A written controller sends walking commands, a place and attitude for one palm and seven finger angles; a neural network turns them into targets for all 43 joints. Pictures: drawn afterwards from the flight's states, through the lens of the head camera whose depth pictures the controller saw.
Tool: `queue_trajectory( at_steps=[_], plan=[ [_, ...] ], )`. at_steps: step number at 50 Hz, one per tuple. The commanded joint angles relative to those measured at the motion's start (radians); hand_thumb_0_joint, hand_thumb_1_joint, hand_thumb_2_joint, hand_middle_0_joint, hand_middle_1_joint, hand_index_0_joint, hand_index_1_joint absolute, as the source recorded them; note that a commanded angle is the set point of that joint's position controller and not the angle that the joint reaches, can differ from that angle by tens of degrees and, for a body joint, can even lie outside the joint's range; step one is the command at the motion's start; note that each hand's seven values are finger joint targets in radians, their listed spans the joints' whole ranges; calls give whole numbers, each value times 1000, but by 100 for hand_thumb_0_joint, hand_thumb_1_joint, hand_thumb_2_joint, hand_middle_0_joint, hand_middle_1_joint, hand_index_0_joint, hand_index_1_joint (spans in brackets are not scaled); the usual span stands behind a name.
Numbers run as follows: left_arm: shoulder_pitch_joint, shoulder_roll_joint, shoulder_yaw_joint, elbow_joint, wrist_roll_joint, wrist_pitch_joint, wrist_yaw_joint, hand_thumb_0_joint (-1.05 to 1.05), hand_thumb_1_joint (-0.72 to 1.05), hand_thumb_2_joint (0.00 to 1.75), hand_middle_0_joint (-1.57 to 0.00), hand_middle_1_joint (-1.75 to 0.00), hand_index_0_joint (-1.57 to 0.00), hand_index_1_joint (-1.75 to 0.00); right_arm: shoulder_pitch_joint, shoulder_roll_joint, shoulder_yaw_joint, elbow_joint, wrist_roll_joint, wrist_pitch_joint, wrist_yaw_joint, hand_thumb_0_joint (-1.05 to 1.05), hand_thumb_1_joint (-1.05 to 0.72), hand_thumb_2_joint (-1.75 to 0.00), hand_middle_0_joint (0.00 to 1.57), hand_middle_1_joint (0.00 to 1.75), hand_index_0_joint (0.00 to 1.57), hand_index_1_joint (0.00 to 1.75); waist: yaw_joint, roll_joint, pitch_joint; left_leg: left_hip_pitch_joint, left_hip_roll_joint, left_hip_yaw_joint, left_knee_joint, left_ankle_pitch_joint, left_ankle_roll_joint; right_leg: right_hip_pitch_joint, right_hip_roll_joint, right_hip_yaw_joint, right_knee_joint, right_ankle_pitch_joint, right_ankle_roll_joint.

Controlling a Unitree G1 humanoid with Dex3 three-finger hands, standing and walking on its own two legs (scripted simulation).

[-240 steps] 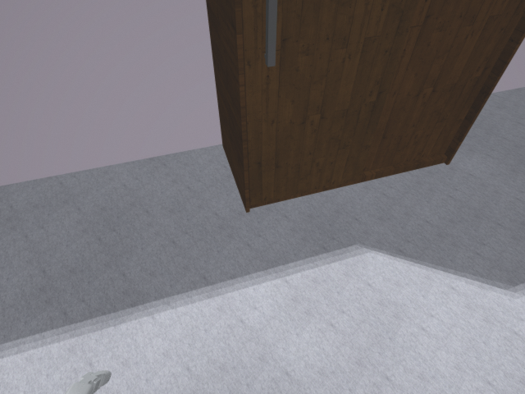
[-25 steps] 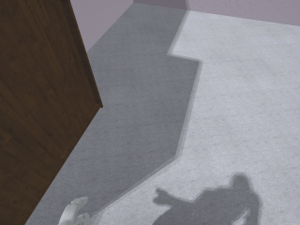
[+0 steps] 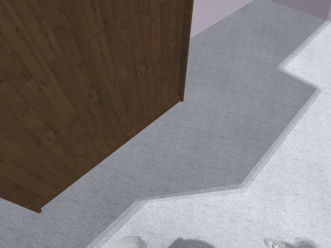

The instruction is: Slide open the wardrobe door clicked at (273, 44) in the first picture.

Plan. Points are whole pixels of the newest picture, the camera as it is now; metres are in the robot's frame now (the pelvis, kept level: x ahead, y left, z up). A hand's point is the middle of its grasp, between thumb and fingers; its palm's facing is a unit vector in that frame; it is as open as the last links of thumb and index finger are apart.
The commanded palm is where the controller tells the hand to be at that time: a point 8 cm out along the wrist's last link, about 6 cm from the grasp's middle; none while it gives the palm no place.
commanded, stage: turn to face it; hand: left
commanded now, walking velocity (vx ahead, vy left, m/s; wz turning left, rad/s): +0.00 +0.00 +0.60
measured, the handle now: out of the picture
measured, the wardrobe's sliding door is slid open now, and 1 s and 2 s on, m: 0.00 0.00 0.00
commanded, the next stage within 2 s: take the last steps up to it in 1.44 s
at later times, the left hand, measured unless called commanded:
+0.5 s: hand out of the picture +0.09 +0.27 -0.14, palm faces +0.27 -0.93 -0.23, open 7.3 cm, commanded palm none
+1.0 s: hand out of the picture -0.07 +0.21 -0.15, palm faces +0.57 -0.78 -0.27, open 7.3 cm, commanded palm none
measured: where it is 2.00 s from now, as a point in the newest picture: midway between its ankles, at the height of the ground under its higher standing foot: outside the picture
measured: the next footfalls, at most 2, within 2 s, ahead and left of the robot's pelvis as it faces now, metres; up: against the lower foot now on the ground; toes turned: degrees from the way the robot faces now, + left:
left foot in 0.06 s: +0.03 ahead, +0.13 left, +0.00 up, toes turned +9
right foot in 0.66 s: +0.09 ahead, -0.10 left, +0.00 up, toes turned +22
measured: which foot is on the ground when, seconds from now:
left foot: up 0.00-0.04, down 0.06-0.66, up 0.68-1.00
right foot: down 0.00-0.06, up 0.08-0.64, down 0.66-1.00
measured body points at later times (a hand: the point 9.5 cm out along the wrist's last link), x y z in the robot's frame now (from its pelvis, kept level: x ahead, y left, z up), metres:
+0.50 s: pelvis +0.01 +0.04 +0.01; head +0.04 +0.06 +0.46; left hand +0.08 +0.32 -0.13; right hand +0.12 -0.20 -0.12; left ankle -0.01 +0.12 -0.73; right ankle +0.05 -0.13 -0.67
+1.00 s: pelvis -0.01 +0.00 +0.00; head +0.02 +0.01 +0.45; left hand -0.10 +0.25 -0.13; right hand +0.20 -0.19 -0.14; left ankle -0.10 +0.12 -0.68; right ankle +0.05 -0.11 -0.73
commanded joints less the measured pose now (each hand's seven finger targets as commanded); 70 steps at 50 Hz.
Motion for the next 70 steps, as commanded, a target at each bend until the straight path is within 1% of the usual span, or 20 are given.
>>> queue_trajectory(
  at_steps=[1, 2, 3, 4, 10, 22, 30, 31, 32, 33, 34, 38, 48, 52, 53, 54, 55, 56, 61, 70],
  plan=[
    [-4, 230, 62, -61, -8, -15, 9, 0, 90, 90, -20, -30, -20, -30, 62, -68, -2, -78, 4, -50, 5, 0, -90, -90, 20, 30, 20, 30, -37, -184, -219, 187, -34, 64, -354, 174, 36, 94, -185, 91, 70, 609, -44],
    [-6, 202, 59, -77, -17, -14, 4, 0, 90, 90, -20, -30, -20, -30, 152, -158, -24, -56, 0, -64, 1, 0, -90, -90, 20, 30, 20, 30, -89, 4, -292, 417, 82, -85, -442, 409, 87, -86, -129, 65, 292, 421, 16],
    [-33, 130, 38, -124, -23, -13, -5, 0, 90, 90, -20, -30, -20, -30, 214, -277, -53, -48, 6, -70, -7, 0, -90, -90, 20, 30, 20, 30, -121, 327, -316, 564, 367, -444, -426, 926, 221, -404, 26, 102, 517, -295, 96],
    [-71, 143, 37, -136, -14, 4, 5, 0, 90, 90, -20, -30, -20, -30, 248, -272, -49, -22, 18, -61, -11, 0, -90, -90, 20, 30, 20, 30, -123, 242, -323, 522, 404, -387, -400, 1042, 290, -413, 19, 212, 584, -318, 83],
    [-69, 146, 51, -74, -14, 11, -9, 0, 90, 90, -20, -30, -20, -30, 51, -148, -11, -76, 7, -75, -32, 0, -90, -90, 20, 30, 20, 30, -33, 134, -157, 277, 171, -227, -453, 771, 204, -356, 40, 255, 623, -32, 107],
    [-254, 117, 42, -153, -21, 5, 5, 0, 90, 90, -20, -30, -20, -30, 185, -132, -32, -43, -3, -74, -36, 0, -90, -90, 20, 30, 20, 30, -81, 145, -160, 320, 165, -452, -453, 705, 257, -357, 93, 311, 396, -67, 110],
    [-162, 120, 37, -147, -34, -15, 15, 0, 90, 90, -20, -30, -20, -30, 138, -125, -42, -51, 3, -63, -33, 0, -90, -90, 20, 30, 20, 30, -24, 135, -217, 157, 80, -518, -347, 684, 196, 4, 162, 295, -86, 91, 70],
    [-122, 146, 44, -138, -32, -24, 18, 0, 90, 90, -20, -30, -20, -30, 140, -103, -40, -56, 10, -64, -30, 0, -90, -90, 20, 30, 20, 30, -5, 80, -239, 61, 39, -486, -292, 532, 146, 153, 105, 330, -219, 203, 60],
    [-106, 222, 58, -138, -20, -32, 27, 0, 90, 90, -20, -30, -20, -30, 174, -38, -31, -62, 21, -65, -24, 0, -90, -90, 20, 30, 20, 30, -5, -153, -274, -137, -63, -337, -132, 158, 68, 335, -131, 522, -282, 287, -12],
    [-98, 268, 62, -144, -11, -30, 28, 0, 90, 90, -20, -30, -20, -30, 172, -33, -32, -84, 12, -60, -27, 0, -90, -90, 20, 30, 20, 30, 2, -270, -251, -231, -158, -164, 89, -206, 14, 270, -340, 673, -268, 422, -128],
    [-111, 248, 55, -152, -13, -24, 28, 0, 90, 90, -20, -30, -20, -30, 166, -68, -43, -79, 1, -49, -26, 0, -90, -90, 20, 30, 20, 30, -8, -171, -216, -190, -109, -183, 267, -188, 24, 132, -330, 602, -263, 399, -176],
    [-229, 139, 29, -165, -16, -31, 21, 0, 90, 90, -20, -30, -20, -30, 192, -48, -36, -22, -4, -18, 1, 0, -90, -90, 20, 30, 20, 30, -73, -180, -64, -187, -41, -121, 440, 23, -3, -24, -144, 327, -267, 314, -106],
    [-62, 220, 55, -103, 3, -18, 15, 0, 90, 90, -20, -30, -20, -30, 29, -23, -8, -68, 7, -24, 9, 0, -90, -90, 20, 30, 20, 30, 8, -237, -81, -57, -20, 7, 39, -51, -8, 41, -197, 227, -194, 411, -127],
    [-64, 230, 63, -89, -3, -8, 10, 0, 90, 90, -20, -30, -20, -30, 117, -42, -7, -53, 10, -48, 3, 0, -90, -90, 20, 30, 20, 30, -38, -196, -167, 164, -43, 40, -297, 120, 19, 14, -179, 146, -13, 465, -52],
    [-50, 203, 57, -92, -13, -2, 7, 0, 90, 90, -20, -30, -20, -30, 172, -96, -18, -39, 8, -59, 3, 0, -90, -90, 20, 30, 20, 30, -69, -48, -220, 330, 9, -26, -424, 281, 36, -84, -138, 111, 145, 365, -2],
    [-53, 129, 40, -126, -23, 1, -1, 0, 90, 90, -20, -30, -20, -30, 213, -213, -45, -38, 1, -70, -3, 0, -90, -90, 20, 30, 20, 30, -96, 289, -238, 471, 290, -397, -468, 638, 152, -376, 13, 84, 374, -167, 83],
    [-116, 113, 23, -146, -15, 10, 7, 0, 90, 90, -20, -30, -20, -30, 274, -256, -50, -20, 9, -64, -11, 0, -90, -90, 20, 30, 20, 30, -121, 280, -258, 429, 378, -428, -458, 854, 231, -384, 34, 192, 497, -322, 78],
    [-117, 120, 28, -140, -14, 14, 6, 0, 90, 90, -20, -30, -20, -30, 248, -232, -41, -21, 3, -65, -20, 0, -90, -90, 20, 30, 20, 30, -104, 199, -234, 389, 377, -363, -449, 857, 262, -381, 11, 229, 558, -272, 68],
    [-78, 128, 37, -51, -15, 13, -5, 0, 90, 90, -20, -30, -20, -30, 100, -117, 2, -47, 4, -79, -43, 0, -90, -90, 20, 30, 20, 30, -43, 186, -163, 313, 188, -215, -454, 818, 203, -351, 41, 253, 605, -61, 84],
    [-124, 98, 26, -56, -17, 19, 0, 0, 90, 90, -20, -30, -20, -30, 136, -103, -2, -18, -1, -70, -41, 0, -90, -90, 20, 30, 20, 30, -58, 123, -110, 246, 193, -329, -536, 473, 246, -269, 78, 256, 368, -71, 80]
  ],
)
